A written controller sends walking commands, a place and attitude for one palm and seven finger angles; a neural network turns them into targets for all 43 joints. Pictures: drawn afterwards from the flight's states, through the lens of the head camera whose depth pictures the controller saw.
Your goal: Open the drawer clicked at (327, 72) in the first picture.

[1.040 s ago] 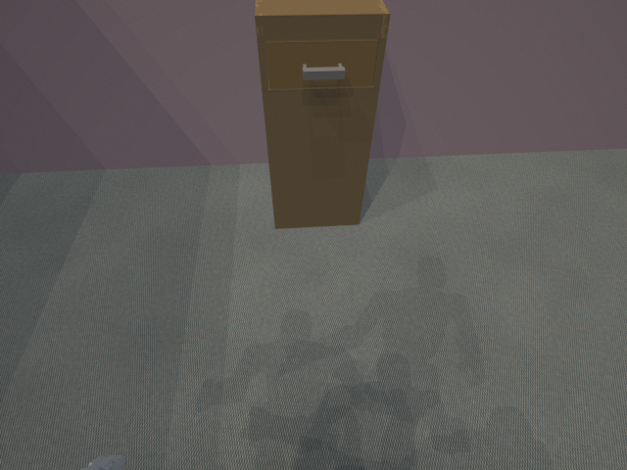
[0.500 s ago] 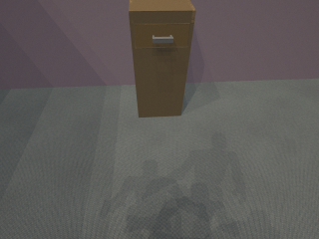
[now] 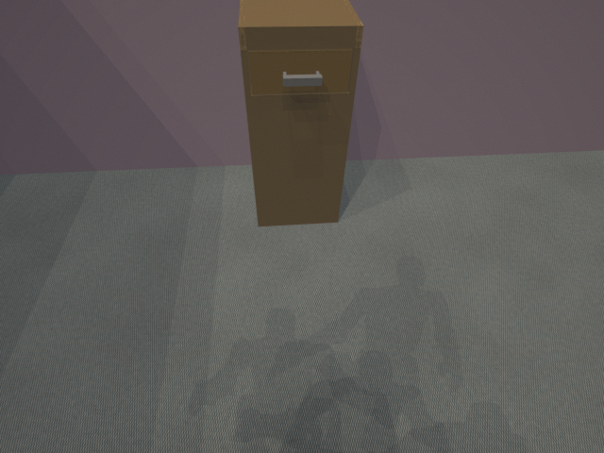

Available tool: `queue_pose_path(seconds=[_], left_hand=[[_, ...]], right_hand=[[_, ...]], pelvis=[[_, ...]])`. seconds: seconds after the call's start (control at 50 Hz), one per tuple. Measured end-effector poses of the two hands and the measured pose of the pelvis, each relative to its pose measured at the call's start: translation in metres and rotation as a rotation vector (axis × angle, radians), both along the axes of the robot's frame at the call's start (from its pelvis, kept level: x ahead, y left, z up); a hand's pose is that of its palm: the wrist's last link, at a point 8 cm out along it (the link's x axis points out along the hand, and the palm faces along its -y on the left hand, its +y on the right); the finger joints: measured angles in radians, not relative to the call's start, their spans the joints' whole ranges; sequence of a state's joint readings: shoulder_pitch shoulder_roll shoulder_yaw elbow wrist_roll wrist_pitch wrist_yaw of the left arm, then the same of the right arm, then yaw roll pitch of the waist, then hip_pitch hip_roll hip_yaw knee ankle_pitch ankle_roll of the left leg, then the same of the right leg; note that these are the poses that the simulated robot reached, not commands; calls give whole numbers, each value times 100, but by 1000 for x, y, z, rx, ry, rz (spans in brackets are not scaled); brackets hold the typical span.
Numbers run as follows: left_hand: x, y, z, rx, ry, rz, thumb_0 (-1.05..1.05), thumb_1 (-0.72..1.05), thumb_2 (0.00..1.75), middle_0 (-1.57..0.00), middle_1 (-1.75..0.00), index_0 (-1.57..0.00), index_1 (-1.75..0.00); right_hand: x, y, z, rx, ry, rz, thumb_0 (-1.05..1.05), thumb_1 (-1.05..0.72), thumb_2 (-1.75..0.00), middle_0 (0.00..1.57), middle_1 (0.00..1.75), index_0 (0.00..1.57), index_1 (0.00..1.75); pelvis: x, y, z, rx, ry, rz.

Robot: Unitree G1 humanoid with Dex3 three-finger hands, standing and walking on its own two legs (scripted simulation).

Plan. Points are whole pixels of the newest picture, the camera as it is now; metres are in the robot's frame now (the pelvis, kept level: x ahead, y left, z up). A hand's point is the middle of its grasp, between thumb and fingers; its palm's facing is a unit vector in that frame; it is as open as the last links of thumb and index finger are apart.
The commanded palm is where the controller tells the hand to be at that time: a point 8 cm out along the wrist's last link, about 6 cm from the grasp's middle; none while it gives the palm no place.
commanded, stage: look at it before walking up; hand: left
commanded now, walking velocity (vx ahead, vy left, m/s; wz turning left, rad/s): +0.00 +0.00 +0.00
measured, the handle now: (301, 77) +1.19 +0.06 -0.05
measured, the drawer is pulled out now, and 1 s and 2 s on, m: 0.00 0.00 0.00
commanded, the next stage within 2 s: walk to a spot facing it in 0.40 s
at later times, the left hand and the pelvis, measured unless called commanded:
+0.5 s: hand out of the picture +0.06 +0.25 -0.16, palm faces -0.03 -0.95 -0.33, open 7.4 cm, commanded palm none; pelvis +0.00 +0.00 +0.00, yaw +0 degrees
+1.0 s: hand out of the picture +0.04 +0.17 -0.17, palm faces -0.11 -0.97 -0.20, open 7.3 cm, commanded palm none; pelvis +0.04 -0.02 -0.01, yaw -11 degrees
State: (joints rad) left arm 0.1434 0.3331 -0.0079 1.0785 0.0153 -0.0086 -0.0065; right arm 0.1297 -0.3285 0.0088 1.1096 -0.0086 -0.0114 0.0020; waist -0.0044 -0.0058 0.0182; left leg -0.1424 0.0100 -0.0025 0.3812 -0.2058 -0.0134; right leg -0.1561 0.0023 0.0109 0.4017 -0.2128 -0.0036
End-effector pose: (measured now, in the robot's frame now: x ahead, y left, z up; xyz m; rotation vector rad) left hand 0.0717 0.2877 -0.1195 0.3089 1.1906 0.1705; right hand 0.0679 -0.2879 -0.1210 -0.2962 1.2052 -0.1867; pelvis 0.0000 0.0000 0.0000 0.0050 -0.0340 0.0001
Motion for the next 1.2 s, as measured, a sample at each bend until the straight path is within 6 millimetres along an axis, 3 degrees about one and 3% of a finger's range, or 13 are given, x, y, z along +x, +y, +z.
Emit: queue_pose_path(seconds=[0.62,0.78,0.88,0.92,0.98,1.06,1.14,1.2], left_hand=[[-15,8,-3,5,44,10,1,91,90,-21,-30,-20,-30],[-19,-18,-19,-48,107,-37,0,91,90,-20,-30,-20,-30],[-18,-46,-30,-76,116,-60,0,91,90,-20,-30,-20,-30],[-22,-56,-31,-87,115,-39,0,91,90,-21,-30,-20,-30],[-30,-68,-26,-111,163,-30,0,91,90,-21,-30,-20,-30],[-30,-74,-20,-136,245,-51,0,91,90,-21,-30,-20,-30],[-12,-67,-20,-144,291,-73,1,91,90,-21,-30,-20,-30],[15,-53,-26,-142,300,-88,1,91,90,-21,-30,-20,-30]], right_hand=[[-2,5,1,-9,-2,-14,1,-91,-90,21,29,21,30],[-28,19,-16,54,-13,-111,0,-91,-90,20,29,21,30],[-49,15,-40,98,30,-183,0,-91,-90,21,29,21,30],[-52,15,-41,104,68,-191,1,-91,-90,20,29,21,30],[-41,16,-32,111,65,-206,1,-91,-90,20,29,21,30],[-9,19,-16,112,-11,-238,1,-91,-90,20,29,20,30],[33,27,-6,107,-86,-257,1,-91,-90,20,29,20,30],[69,36,-1,95,-136,-260,1,-91,-90,20,29,20,30]], pelvis=[[-3,5,0,-2,1,-25],[1,1,-10,10,11,-115],[14,-13,-24,2,10,-166],[20,-16,-23,-11,13,-168],[33,-16,-14,-13,22,-190],[52,-13,-4,-4,37,-232],[76,-5,-2,-5,48,-277],[98,4,-5,-12,51,-308]])
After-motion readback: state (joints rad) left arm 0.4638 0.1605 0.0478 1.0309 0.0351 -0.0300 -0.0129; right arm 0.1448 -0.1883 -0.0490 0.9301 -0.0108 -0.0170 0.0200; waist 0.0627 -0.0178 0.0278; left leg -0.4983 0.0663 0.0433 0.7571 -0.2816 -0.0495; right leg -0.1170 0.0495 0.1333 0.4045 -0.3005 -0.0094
